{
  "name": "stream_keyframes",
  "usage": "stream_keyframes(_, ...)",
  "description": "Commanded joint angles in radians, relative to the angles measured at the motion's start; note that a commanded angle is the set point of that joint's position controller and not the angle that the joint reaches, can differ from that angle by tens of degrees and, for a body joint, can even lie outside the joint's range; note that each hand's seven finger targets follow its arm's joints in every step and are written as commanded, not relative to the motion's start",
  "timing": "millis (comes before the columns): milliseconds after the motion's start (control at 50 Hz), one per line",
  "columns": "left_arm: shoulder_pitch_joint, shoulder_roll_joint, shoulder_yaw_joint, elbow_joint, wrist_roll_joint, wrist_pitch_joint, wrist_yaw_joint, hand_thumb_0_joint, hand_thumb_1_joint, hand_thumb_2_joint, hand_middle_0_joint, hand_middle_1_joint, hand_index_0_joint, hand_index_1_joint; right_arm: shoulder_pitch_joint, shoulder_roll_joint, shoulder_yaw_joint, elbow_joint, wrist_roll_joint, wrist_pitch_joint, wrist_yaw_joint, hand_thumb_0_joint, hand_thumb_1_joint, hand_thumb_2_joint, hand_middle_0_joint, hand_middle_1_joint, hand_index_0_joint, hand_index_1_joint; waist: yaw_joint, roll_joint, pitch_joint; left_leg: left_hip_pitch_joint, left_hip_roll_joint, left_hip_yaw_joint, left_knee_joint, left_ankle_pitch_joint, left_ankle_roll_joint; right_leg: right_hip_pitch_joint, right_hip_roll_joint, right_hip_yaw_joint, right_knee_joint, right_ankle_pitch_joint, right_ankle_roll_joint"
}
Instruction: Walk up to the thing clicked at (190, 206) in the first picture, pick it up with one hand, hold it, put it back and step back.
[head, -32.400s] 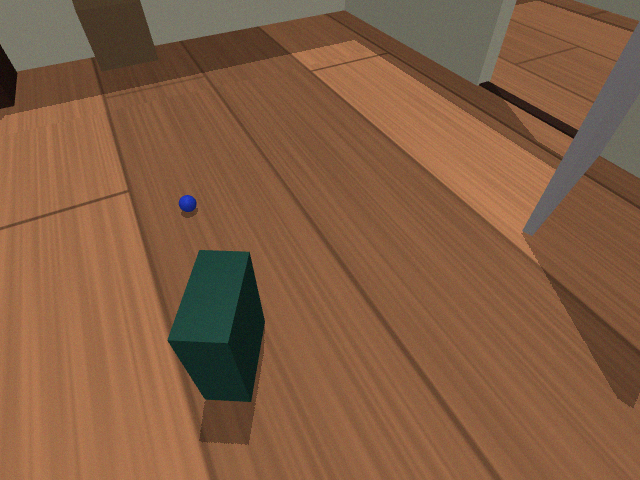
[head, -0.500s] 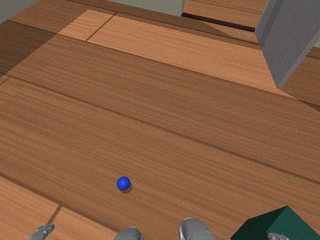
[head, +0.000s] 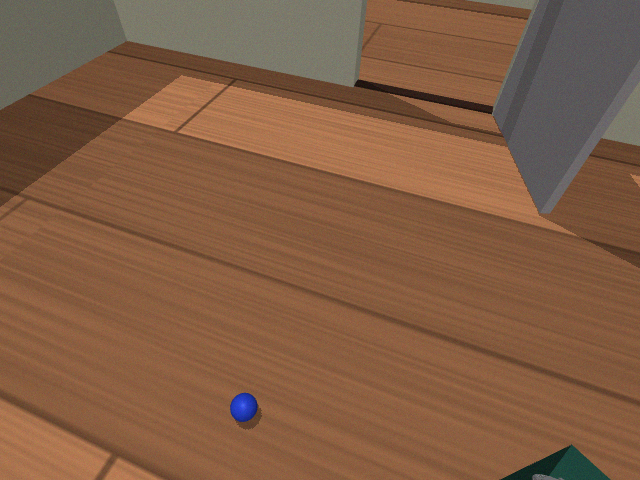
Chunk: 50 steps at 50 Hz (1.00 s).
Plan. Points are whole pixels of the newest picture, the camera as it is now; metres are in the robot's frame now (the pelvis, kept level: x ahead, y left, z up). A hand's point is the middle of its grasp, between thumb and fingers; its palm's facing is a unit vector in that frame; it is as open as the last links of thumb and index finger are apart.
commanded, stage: walk up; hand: left
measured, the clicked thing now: (243, 407) +0.44 +0.23 -0.72
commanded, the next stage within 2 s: stand in 0.18 s
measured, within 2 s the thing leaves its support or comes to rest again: neither
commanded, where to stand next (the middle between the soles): +0.05 -0.01 m, yaw +0 degrees
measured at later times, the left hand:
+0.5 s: hand out of the picture +0.12 +0.23 -0.14, palm faces -0.03 -0.94 -0.33, open 7.4 cm
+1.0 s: hand out of the picture +0.09 +0.23 -0.14, palm faces -0.01 -0.94 -0.35, open 7.4 cm
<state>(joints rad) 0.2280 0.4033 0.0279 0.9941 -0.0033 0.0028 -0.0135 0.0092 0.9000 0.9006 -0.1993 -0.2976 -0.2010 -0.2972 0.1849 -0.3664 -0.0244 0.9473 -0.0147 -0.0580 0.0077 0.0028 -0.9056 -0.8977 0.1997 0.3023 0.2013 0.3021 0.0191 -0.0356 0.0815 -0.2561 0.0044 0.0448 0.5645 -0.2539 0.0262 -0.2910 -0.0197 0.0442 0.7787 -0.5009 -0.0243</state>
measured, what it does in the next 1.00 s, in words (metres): stands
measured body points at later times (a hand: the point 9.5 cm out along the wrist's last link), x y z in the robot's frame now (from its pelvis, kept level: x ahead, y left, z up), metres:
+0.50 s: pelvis +0.01 -0.02 +0.01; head +0.02 -0.02 +0.46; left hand +0.12 +0.28 -0.11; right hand +0.08 -0.33 -0.12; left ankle +0.03 +0.11 -0.73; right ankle +0.02 -0.16 -0.73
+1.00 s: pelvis +0.02 -0.03 +0.02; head +0.02 -0.04 +0.47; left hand +0.09 +0.28 -0.11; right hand +0.11 -0.33 -0.12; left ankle +0.03 +0.11 -0.73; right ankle +0.02 -0.16 -0.73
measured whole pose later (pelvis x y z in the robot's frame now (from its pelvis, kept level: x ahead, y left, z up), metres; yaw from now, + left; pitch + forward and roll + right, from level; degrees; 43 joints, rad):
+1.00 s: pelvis +0.02 -0.03 +0.02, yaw +0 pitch -3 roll +0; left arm 0.10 0.36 0.00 1.15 0.01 -0.02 -0.01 0.01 0.90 0.90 -0.20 -0.30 -0.20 -0.30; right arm 0.07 -0.35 -0.01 1.14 -0.01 -0.02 0.02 0.00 -0.91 -0.90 0.20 0.30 0.20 0.30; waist 0.00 0.01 0.06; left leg -0.13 0.04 0.00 0.33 -0.16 -0.03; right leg -0.11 -0.01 -0.01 0.34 -0.17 0.01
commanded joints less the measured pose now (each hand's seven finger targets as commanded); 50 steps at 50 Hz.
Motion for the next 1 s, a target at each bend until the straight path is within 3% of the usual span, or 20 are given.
stream_keyframes(0, 0.034, 0.165, 0.042, -0.015, -0.004, -0.034, 0.015, 0.000, 0.900, 0.900, -0.200, -0.300, -0.200, -0.300, -0.101, -0.254, -0.053, -0.069, 0.004, 0.009, -0.015, 0.000, -0.900, -0.900, 0.200, 0.300, 0.200, 0.300, 0.007, 0.223, -0.067, -0.057, 0.189, -0.175, -0.171, 0.148, 0.094, 0.112, -0.002, -0.059, -0.191, 0.197, 0.011)
stream_keyframes(40, 0.029, 0.176, 0.039, -0.001, 0.003, -0.039, 0.029, 0.000, 0.900, 0.900, -0.200, -0.300, -0.200, -0.300, -0.118, -0.224, -0.046, -0.063, 0.018, 0.035, -0.010, 0.000, -0.900, -0.900, 0.200, 0.300, 0.200, 0.300, 0.020, 0.187, -0.069, -0.096, 0.158, -0.155, -0.125, 0.107, 0.048, 0.166, -0.010, -0.040, -0.291, 0.346, 0.010)
stream_keyframes(60, 0.019, 0.207, 0.044, -0.008, 0.007, -0.047, 0.036, 0.000, 0.900, 0.900, -0.200, -0.300, -0.200, -0.300, -0.117, -0.206, -0.040, -0.064, 0.026, 0.044, -0.007, 0.000, -0.900, -0.900, 0.200, 0.300, 0.200, 0.300, 0.019, 0.136, -0.067, -0.111, 0.131, -0.134, -0.083, 0.091, 0.021, 0.168, -0.064, 0.035, -0.319, 0.409, -0.005)
stream_keyframes(80, -0.027, 0.261, 0.050, -0.024, 0.013, -0.055, 0.040, 0.000, 0.900, 0.900, -0.200, -0.300, -0.200, -0.300, -0.102, -0.197, -0.044, -0.059, 0.029, 0.055, -0.003, 0.000, -0.900, -0.900, 0.200, 0.300, 0.200, 0.300, -0.011, 0.041, -0.044, -0.106, 0.071, -0.106, -0.028, 0.022, -0.009, 0.092, -0.164, 0.181, -0.393, 0.380, -0.045)
stream_keyframes(100, -0.065, 0.307, 0.056, -0.023, 0.010, -0.053, 0.041, 0.000, 0.900, 0.900, -0.200, -0.300, -0.200, -0.300, -0.091, -0.199, -0.050, -0.043, 0.024, 0.065, -0.004, 0.000, -0.900, -0.900, 0.200, 0.300, 0.200, 0.300, -0.030, -0.037, -0.048, -0.018, 0.025, -0.068, 0.058, -0.101, -0.022, -0.013, -0.250, 0.272, -0.428, 0.358, -0.114)
stream_keyframes(120, -0.115, 0.298, 0.051, -0.040, 0.012, -0.053, 0.043, 0.000, 0.900, 0.900, -0.200, -0.300, -0.200, -0.300, -0.080, -0.203, -0.055, -0.025, 0.017, 0.072, 0.000, 0.000, -0.900, -0.900, 0.200, 0.300, 0.200, 0.300, -0.042, -0.051, -0.047, 0.018, 0.024, -0.071, 0.115, -0.152, -0.025, -0.054, -0.271, 0.281, -0.427, 0.343, -0.139)
stream_keyframes(140, -0.146, 0.285, 0.048, -0.044, 0.014, -0.054, 0.046, 0.000, 0.900, 0.900, -0.200, -0.300, -0.200, -0.300, -0.073, -0.200, -0.056, -0.015, 0.020, 0.073, 0.004, 0.000, -0.900, -0.900, 0.200, 0.300, 0.200, 0.300, -0.051, -0.065, -0.064, 0.009, 0.023, -0.078, 0.097, -0.138, -0.019, -0.023, -0.265, 0.248, -0.420, 0.372, -0.141)
stream_keyframes(160, -0.185, 0.231, 0.026, -0.037, 0.019, -0.049, 0.031, 0.000, 0.900, 0.900, -0.200, -0.300, -0.200, -0.300, -0.012, -0.162, -0.034, 0.018, 0.017, 0.056, 0.006, 0.000, -0.900, -0.900, 0.200, 0.300, 0.200, 0.300, -0.071, -0.135, -0.133, 0.123, 0.045, -0.091, -0.055, -0.110, -0.004, -0.021, -0.204, 0.164, -0.436, 0.243, -0.084)
stream_keyframes(180, -0.188, 0.191, 0.017, -0.039, 0.011, -0.047, 0.025, 0.000, 0.900, 0.900, -0.200, -0.300, -0.200, -0.300, -0.031, -0.186, -0.040, 0.023, 0.008, 0.040, 0.008, 0.000, -0.900, -0.900, 0.200, 0.300, 0.200, 0.300, -0.065, -0.099, -0.131, 0.160, 0.092, -0.156, -0.153, 0.023, 0.009, -0.025, -0.129, 0.105, -0.399, 0.243, -0.023)
stream_keyframes(200, -0.175, 0.171, 0.010, -0.027, 0.004, -0.045, 0.023, 0.000, 0.900, 0.900, -0.200, -0.300, -0.200, -0.300, -0.082, -0.218, -0.044, 0.029, 0.000, 0.030, 0.008, 0.000, -0.900, -0.900, 0.200, 0.300, 0.200, 0.300, -0.033, -0.058, -0.139, 0.114, 0.120, -0.192, -0.184, 0.033, 0.020, 0.042, -0.081, 0.057, -0.393, 0.228, 0.006)
stream_keyframes(220, -0.163, 0.177, 0.010, -0.011, 0.002, -0.040, 0.019, 0.000, 0.900, 0.900, -0.200, -0.300, -0.200, -0.300, -0.119, -0.228, -0.041, 0.028, -0.005, 0.025, 0.008, 0.000, -0.900, -0.900, 0.200, 0.300, 0.200, 0.300, -0.016, -0.055, -0.092, 0.053, 0.126, -0.207, -0.216, -0.057, 0.024, 0.060, -0.071, 0.057, -0.415, 0.160, 0.009)
stream_keyframes(260, -0.167, 0.179, 0.013, 0.014, 0.003, -0.040, 0.015, 0.000, 0.900, 0.900, -0.200, -0.300, -0.200, -0.300, -0.146, -0.219, -0.032, 0.049, -0.002, 0.024, 0.007, 0.000, -0.900, -0.900, 0.200, 0.300, 0.200, 0.300, -0.009, -0.009, -0.056, 0.020, 0.121, -0.190, -0.231, -0.043, 0.021, 0.103, -0.092, 0.071, -0.430, 0.209, 0.005)
stream_keyframes(320, -0.162, 0.177, 0.013, 0.031, 0.005, -0.048, 0.011, 0.000, 0.900, 0.900, -0.200, -0.300, -0.200, -0.300, -0.136, -0.215, -0.029, 0.075, 0.002, 0.016, 0.002, 0.000, -0.900, -0.900, 0.200, 0.300, 0.200, 0.300, -0.011, 0.036, -0.090, 0.078, 0.114, -0.160, -0.243, 0.097, 0.004, 0.147, -0.104, 0.065, -0.431, 0.338, 0.004)
stream_keyframes(460, -0.184, 0.172, 0.014, 0.062, 0.004, -0.046, 0.013, 0.000, 0.900, 0.900, -0.200, -0.300, -0.200, -0.300, -0.142, -0.202, -0.026, 0.112, 0.009, 0.009, -0.005, 0.000, -0.900, -0.900, 0.200, 0.300, 0.200, 0.300, -0.013, 0.051, -0.140, 0.139, 0.126, -0.139, -0.255, 0.252, -0.008, 0.207, -0.106, 0.046, -0.442, 0.470, 0.007)
stream_keyframes(520, -0.190, 0.170, 0.014, 0.071, 0.005, -0.044, 0.013, 0.000, 0.900, 0.900, -0.200, -0.300, -0.200, -0.300, -0.145, -0.199, -0.024, 0.124, 0.011, 0.012, -0.007, 0.000, -0.900, -0.900, 0.200, 0.300, 0.200, 0.300, -0.014, 0.058, -0.120, 0.134, 0.125, -0.135, -0.265, 0.222, -0.014, 0.196, -0.106, 0.046, -0.462, 0.452, 0.011)
stream_keyframes(600, -0.209, 0.171, 0.013, 0.078, 0.008, -0.042, 0.014, 0.000, 0.900, 0.900, -0.200, -0.300, -0.200, -0.300, -0.150, -0.194, -0.024, 0.133, 0.009, 0.023, -0.006, 0.000, -0.900, -0.900, 0.200, 0.300, 0.200, 0.300, -0.024, 0.039, -0.083, 0.110, 0.119, -0.137, -0.288, 0.100, -0.021, 0.164, -0.107, 0.055, -0.503, 0.342, 0.009)
stream_keyframes(660, -0.204, 0.171, 0.013, 0.085, 0.010, -0.041, 0.012, 0.000, 0.900, 0.900, -0.200, -0.300, -0.200, -0.300, -0.157, -0.192, -0.023, 0.131, 0.008, 0.022, -0.005, 0.000, -0.900, -0.900, 0.200, 0.300, 0.200, 0.300, -0.025, 0.035, -0.085, 0.131, 0.121, -0.134, -0.293, 0.093, -0.022, 0.144, -0.105, 0.054, -0.508, 0.337, 0.009)
stream_keyframes(700, -0.204, 0.170, 0.014, 0.083, 0.011, -0.043, 0.012, 0.000, 0.900, 0.900, -0.200, -0.300, -0.200, -0.300, -0.157, -0.196, -0.023, 0.130, 0.008, 0.018, -0.005, 0.000, -0.900, -0.900, 0.200, 0.300, 0.200, 0.300, -0.026, 0.045, -0.115, 0.159, 0.129, -0.131, -0.281, 0.163, -0.019, 0.161, -0.110, 0.054, -0.498, 0.408, 0.005)
stream_keyframes(840, -0.199, 0.168, 0.016, 0.084, 0.009, -0.045, 0.015, 0.000, 0.900, 0.900, -0.200, -0.300, -0.200, -0.300, -0.159, -0.202, -0.021, 0.133, 0.007, 0.021, -0.008, 0.000, -0.900, -0.900, 0.200, 0.300, 0.200, 0.300, -0.028, 0.032, -0.135, 0.173, 0.131, -0.123, -0.270, 0.209, -0.016, 0.179, -0.108, 0.049, -0.500, 0.463, 0.013)
stream_keyframes(980, -0.183, 0.173, 0.016, 0.088, 0.009, -0.041, 0.015, 0.000, 0.900, 0.900, -0.200, -0.300, -0.200, -0.300, -0.161, -0.194, -0.019, 0.134, 0.005, 0.026, -0.007, 0.000, -0.900, -0.900, 0.200, 0.300, 0.200, 0.300, -0.025, 0.023, -0.105, 0.159, 0.128, -0.122, -0.283, 0.141, -0.020, 0.148, -0.107, 0.052, -0.516, 0.384, 0.011)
